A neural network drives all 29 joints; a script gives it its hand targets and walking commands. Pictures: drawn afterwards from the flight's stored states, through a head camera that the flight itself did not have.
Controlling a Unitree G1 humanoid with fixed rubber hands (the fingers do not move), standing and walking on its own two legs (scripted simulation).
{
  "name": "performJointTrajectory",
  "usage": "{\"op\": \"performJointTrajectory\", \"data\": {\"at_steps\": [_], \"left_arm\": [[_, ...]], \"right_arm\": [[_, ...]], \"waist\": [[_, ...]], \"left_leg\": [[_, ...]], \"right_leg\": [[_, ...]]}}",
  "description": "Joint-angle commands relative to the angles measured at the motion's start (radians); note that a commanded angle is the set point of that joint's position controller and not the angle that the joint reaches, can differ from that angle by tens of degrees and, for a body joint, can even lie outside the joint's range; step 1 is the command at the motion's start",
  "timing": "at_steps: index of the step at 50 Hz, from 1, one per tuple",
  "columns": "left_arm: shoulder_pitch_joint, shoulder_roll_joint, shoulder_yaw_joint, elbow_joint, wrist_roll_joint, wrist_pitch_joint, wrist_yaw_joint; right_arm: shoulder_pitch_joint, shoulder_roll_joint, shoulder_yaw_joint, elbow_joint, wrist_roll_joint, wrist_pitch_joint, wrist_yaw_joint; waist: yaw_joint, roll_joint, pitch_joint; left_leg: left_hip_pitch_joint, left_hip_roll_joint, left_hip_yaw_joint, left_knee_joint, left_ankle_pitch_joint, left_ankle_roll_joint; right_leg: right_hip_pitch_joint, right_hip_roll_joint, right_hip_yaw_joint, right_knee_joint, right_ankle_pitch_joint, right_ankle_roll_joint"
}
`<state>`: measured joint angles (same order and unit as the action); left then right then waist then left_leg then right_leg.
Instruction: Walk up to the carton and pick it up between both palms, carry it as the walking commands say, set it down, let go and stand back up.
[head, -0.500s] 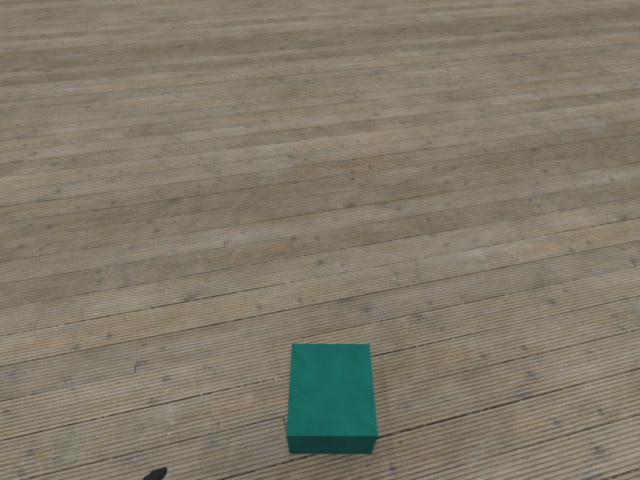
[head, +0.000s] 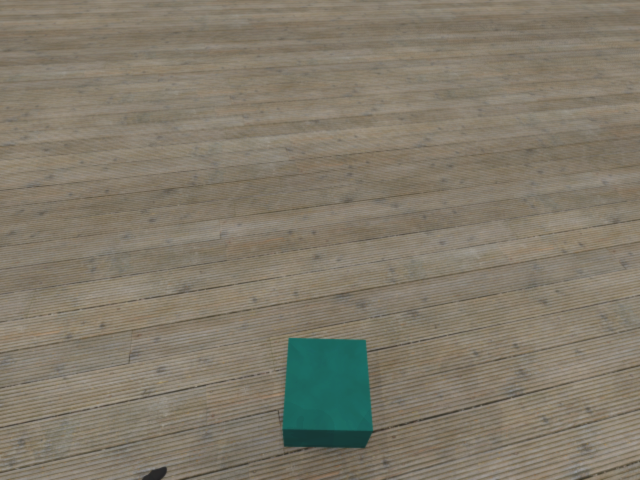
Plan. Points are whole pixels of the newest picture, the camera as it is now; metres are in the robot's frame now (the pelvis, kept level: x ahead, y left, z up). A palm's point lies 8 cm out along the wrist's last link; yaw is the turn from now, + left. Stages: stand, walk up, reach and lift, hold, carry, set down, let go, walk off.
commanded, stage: walk up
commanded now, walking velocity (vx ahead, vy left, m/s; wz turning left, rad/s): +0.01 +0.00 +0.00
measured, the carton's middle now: (325, 391) +0.47 -0.03 -0.69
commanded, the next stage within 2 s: stand in 0.08 s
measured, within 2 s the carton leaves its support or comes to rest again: neither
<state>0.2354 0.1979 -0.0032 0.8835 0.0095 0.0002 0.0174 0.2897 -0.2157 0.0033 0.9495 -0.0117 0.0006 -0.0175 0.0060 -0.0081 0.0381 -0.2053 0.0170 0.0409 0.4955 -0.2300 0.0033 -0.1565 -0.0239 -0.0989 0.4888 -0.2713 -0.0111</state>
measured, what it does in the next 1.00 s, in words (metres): stands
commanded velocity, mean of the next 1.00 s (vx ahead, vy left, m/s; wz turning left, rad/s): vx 0.00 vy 0.00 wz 0.00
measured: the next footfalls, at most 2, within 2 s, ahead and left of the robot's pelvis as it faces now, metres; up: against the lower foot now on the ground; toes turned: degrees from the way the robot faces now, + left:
none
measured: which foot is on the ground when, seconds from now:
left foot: down 0.00-1.00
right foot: down 0.00-1.00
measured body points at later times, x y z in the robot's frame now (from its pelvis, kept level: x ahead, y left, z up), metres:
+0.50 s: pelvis +0.00 +0.00 +0.00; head +0.00 +0.00 +0.45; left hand +0.09 +0.24 -0.14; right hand +0.05 -0.25 -0.14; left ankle +0.03 +0.11 -0.74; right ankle +0.00 -0.11 -0.74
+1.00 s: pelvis +0.00 +0.00 -0.03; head +0.12 +0.00 +0.41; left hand +0.19 +0.22 -0.15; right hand +0.18 -0.23 -0.16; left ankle +0.03 +0.11 -0.74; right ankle +0.00 -0.11 -0.74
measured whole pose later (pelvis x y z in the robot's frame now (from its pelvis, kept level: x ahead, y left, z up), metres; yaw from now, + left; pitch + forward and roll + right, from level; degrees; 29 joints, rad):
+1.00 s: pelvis +0.00 +0.00 -0.03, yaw -1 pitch +12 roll -1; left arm 0.06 0.18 0.00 0.63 0.00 0.11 -0.02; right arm 0.05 -0.22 -0.02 0.66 -0.05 0.11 0.05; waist 0.00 0.03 0.04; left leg -0.62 0.03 0.04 0.74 -0.32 0.01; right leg -0.57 -0.02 -0.09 0.73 -0.36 -0.02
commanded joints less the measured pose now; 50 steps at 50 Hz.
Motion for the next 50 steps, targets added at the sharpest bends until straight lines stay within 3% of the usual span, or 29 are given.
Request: {"op": "performJointTrajectory", "data": {"at_steps": [1, 2, 4, 5, 7, 8, 9, 10, 13, 17, 21, 22, 24, 25, 26, 29, 31, 33, 37, 38, 39, 40, 41, 42, 45, 46, 47, 48, 50], "left_arm": [[0.112, 0.105, 0.029, 0.028, 0.004, -0.024, 0.004], [0.108, 0.083, 0.027, 0.029, 0.004, -0.022, 0.003], [0.09, 0.082, 0.03, 0.019, 0.002, -0.019, 0.004], [0.101, 0.115, 0.025, 0.023, -0.003, -0.014, 0.007], [0.096, 0.115, 0.032, 0.015, 0.003, -0.02, 0.004], [0.109, 0.103, 0.022, 0.032, 0.004, -0.024, 0.004], [0.134, 0.107, 0.029, 0.032, -0.001, -0.028, 0.001], [0.124, 0.086, 0.022, 0.032, -0.002, -0.026, 0.003], [0.1, 0.124, 0.032, 0.024, 0.001, -0.019, 0.005], [0.107, 0.096, 0.025, 0.029, 0.002, -0.014, 0.001], [0.082, 0.118, 0.035, 0.009, 0.001, -0.019, 0.0], [0.078, 0.102, 0.031, 0.015, 0.005, -0.019, 0.001], [0.118, 0.09, 0.028, 0.015, 0.003, -0.02, 0.004], [-0.514, 0.106, 0.01, -0.479, -0.032, 0.031, -0.01], [-0.425, 0.109, 0.034, -0.373, -0.052, 0.102, -0.008], [-0.232, 0.147, 0.084, -0.326, -0.06, 0.244, -0.025], [-0.184, 0.116, 0.075, -0.323, -0.058, 0.313, -0.036], [-0.141, 0.107, 0.065, -0.334, -0.038, 0.32, -0.038], [-0.228, 0.087, 0.071, -0.419, -0.02, 0.26, -0.038], [-0.26, 0.042, 0.05, -0.449, -0.047, 0.234, -0.051], [-0.215, 0.071, 0.076, -0.409, -0.023, 0.221, -0.052], [-0.27, 0.06, 0.083, -0.485, -0.022, 0.19, -0.045], [-0.251, 0.061, 0.087, -0.434, -0.03, 0.157, -0.043], [-0.259, 0.015, 0.081, -0.471, -0.035, 0.127, -0.036], [-0.32, 0.087, 0.152, -0.457, -0.03, 0.073, -0.041], [-0.303, 0.059, 0.138, -0.42, -0.042, 0.065, -0.026], [-0.283, 0.071, 0.142, -0.385, -0.029, 0.066, -0.017], [-0.312, 0.051, 0.121, -0.391, -0.072, 0.065, -0.012], [-0.262, 0.065, 0.155, -0.349, -0.047, 0.063, -0.004]], "right_arm": [[0.03, -0.054, -0.013, -0.037, -0.006, -0.016, 0.0], [0.054, -0.064, -0.015, -0.032, 0.0, -0.011, -0.005], [0.068, -0.058, -0.012, -0.029, 0.0, -0.012, -0.009], [0.038, -0.077, -0.023, -0.039, -0.005, -0.01, -0.002], [0.037, -0.092, -0.019, -0.039, -0.007, -0.01, 0.002], [0.044, -0.09, -0.026, -0.031, -0.003, -0.011, -0.002], [0.053, -0.077, -0.021, -0.028, -0.002, -0.013, -0.002], [0.057, -0.07, -0.015, -0.015, -0.005, -0.012, -0.005], [0.022, -0.072, -0.025, -0.027, -0.01, -0.001, -0.003], [0.043, -0.089, -0.023, -0.029, -0.01, -0.006, -0.003], [0.009, -0.093, -0.017, -0.04, -0.008, -0.007, 0.001], [0.013, -0.093, -0.021, -0.039, -0.01, -0.013, 0.001], [0.042, -0.09, -0.026, -0.034, -0.003, -0.014, -0.005], [-0.488, -0.151, -0.029, -0.597, 0.019, 0.015, 0.023], [-0.432, -0.127, -0.047, -0.457, 0.015, 0.084, 0.024], [-0.367, -0.183, -0.072, -0.449, -0.008, 0.213, 0.031], [-0.227, -0.147, -0.072, -0.366, -0.033, 0.298, 0.054], [-0.112, -0.112, -0.085, -0.321, -0.058, 0.315, 0.066], [-0.188, -0.09, -0.157, -0.334, -0.079, 0.261, 0.075], [-0.19, -0.076, -0.154, -0.336, -0.071, 0.239, 0.077], [-0.138, -0.072, -0.169, -0.317, -0.076, 0.219, 0.071], [-0.177, -0.063, -0.172, -0.353, -0.067, 0.187, 0.068], [-0.198, -0.05, -0.14, -0.36, -0.053, 0.152, 0.062], [-0.243, -0.101, -0.182, -0.374, -0.061, 0.113, 0.06], [-0.336, -0.07, -0.171, -0.414, -0.019, 0.062, 0.054], [-0.375, -0.093, -0.182, -0.393, -0.022, 0.053, 0.05], [-0.381, -0.138, -0.221, -0.403, -0.04, 0.045, 0.047], [-0.441, -0.121, -0.186, -0.41, 0.0, 0.04, 0.042], [-0.384, -0.092, -0.192, -0.404, -0.006, 0.037, 0.023]], "waist": [[0.002, -0.027, -0.01], [-0.006, 0.002, 0.006], [-0.001, -0.028, -0.002], [-0.005, 0.016, 0.034], [0.001, -0.026, -0.006], [-0.004, 0.012, 0.005], [-0.003, -0.045, -0.023], [0.001, 0.034, 0.0], [-0.01, 0.024, 0.034], [-0.004, -0.002, 0.056], [-0.002, -0.007, 0.037], [0.001, 0.049, 0.034], [-0.002, 0.05, -0.022], [0.034, -0.028, -0.066], [0.007, -0.044, 0.012], [0.052, -0.031, 0.081], [0.052, 0.004, 0.047], [0.012, 0.04, 0.038], [-0.019, 0.077, -0.068], [-0.038, 0.044, -0.092], [-0.027, 0.078, -0.125], [-0.034, 0.079, -0.214], [-0.004, 0.043, -0.273], [-0.043, 0.049, -0.368], [-0.02, -0.02, -0.435], [-0.004, 0.038, -0.444], [-0.03, -0.043, -0.438], [0.0, -0.021, -0.44], [-0.001, -0.035, -0.52]], "left_leg": [[0.023, 0.078, -0.076, -0.094, 0.142, 0.019], [0.003, 0.073, -0.065, -0.092, 0.125, 0.012], [0.016, 0.083, -0.085, -0.101, 0.138, 0.01], [-0.009, 0.077, -0.078, -0.094, 0.128, 0.006], [0.019, 0.091, -0.094, -0.105, 0.157, 0.019], [0.032, 0.097, -0.095, -0.107, 0.195, 0.013], [0.058, 0.095, -0.096, -0.084, 0.189, 0.018], [0.02, 0.092, -0.084, -0.111, 0.137, 0.015], [0.024, 0.077, -0.064, -0.089, 0.104, -0.008], [-0.009, 0.083, -0.083, -0.111, 0.043, 0.006], [-0.003, 0.09, -0.092, -0.114, 0.108, 0.012], [-0.017, 0.097, -0.094, -0.124, 0.151, 0.014], [0.011, 0.106, -0.105, -0.123, 0.169, 0.013], [-0.127, -0.009, -0.005, -0.045, -0.182, 0.023], [-0.137, -0.03, 0.043, 0.005, -0.239, 0.013], [-0.015, -0.05, 0.031, 0.03, -0.199, 0.003], [-0.002, -0.031, -0.001, -0.008, -0.165, 0.016], [-0.031, -0.033, -0.017, 0.01, -0.14, 0.008], [-0.1, -0.019, -0.037, 0.056, 0.018, 0.001], [-0.136, -0.022, -0.032, 0.117, 0.022, 0.008], [-0.092, -0.025, -0.051, 0.097, 0.109, 0.007], [-0.102, -0.017, -0.041, 0.146, 0.233, 0.008], [-0.144, -0.027, -0.038, 0.17, 0.299, 0.005], [-0.11, -0.022, -0.057, 0.217, 0.415, 0.0], [-0.269, -0.05, -0.063, 0.298, 0.356, -0.002], [-0.261, -0.021, -0.088, 0.301, 0.448, 0.006], [-0.258, -0.021, -0.093, 0.33, 0.412, 0.0], [-0.284, -0.024, -0.099, 0.327, 0.416, 0.005], [-0.355, -0.047, -0.073, 0.363, 0.421, -0.015]], "right_leg": [[-0.056, -0.123, 0.157, -0.174, 0.101, -0.035], [-0.049, -0.131, 0.144, -0.186, 0.101, -0.022], [-0.067, -0.12, 0.143, -0.177, 0.064, -0.027], [-0.07, -0.121, 0.154, -0.186, 0.053, -0.029], [-0.045, -0.114, 0.122, -0.162, 0.065, -0.027], [-0.058, -0.108, 0.113, -0.158, 0.101, -0.02], [-0.061, -0.113, 0.122, -0.155, 0.156, -0.025], [-0.046, -0.113, 0.132, -0.166, 0.105, -0.023], [-0.114, -0.138, 0.163, -0.189, 0.016, -0.037], [-0.108, -0.109, 0.149, -0.2, -0.036, -0.021], [-0.093, -0.119, 0.134, -0.186, 0.009, -0.025], [-0.057, -0.107, 0.122, -0.177, 0.068, -0.018], [-0.05, -0.102, 0.119, -0.16, 0.095, -0.015], [-0.257, 0.029, 0.065, -0.031, -0.195, -0.038], [-0.298, -0.002, 0.077, -0.035, -0.303, -0.023], [-0.393, -0.013, 0.04, -0.052, -0.372, -0.046], [-0.363, -0.011, 0.077, -0.06, -0.307, -0.069], [-0.346, -0.007, 0.083, -0.046, -0.214, -0.062], [-0.344, 0.026, 0.08, 0.063, -0.008, -0.044], [-0.365, 0.017, 0.109, 0.072, 0.015, -0.051], [-0.286, 0.033, 0.097, 0.089, 0.097, -0.04], [-0.333, 0.024, 0.115, 0.134, 0.229, -0.035], [-0.279, 0.039, 0.101, 0.166, 0.285, -0.014], [-0.311, 0.047, 0.107, 0.206, 0.344, -0.024], [-0.298, 0.044, 0.108, 0.298, 0.474, -0.004], [-0.378, 0.039, 0.123, 0.299, 0.413, -0.003], [-0.416, 0.046, 0.115, 0.321, 0.4, -0.001], [-0.434, 0.045, 0.112, 0.326, 0.343, 0.008], [-0.383, 0.04, 0.127, 0.354, 0.548, 0.012]]}}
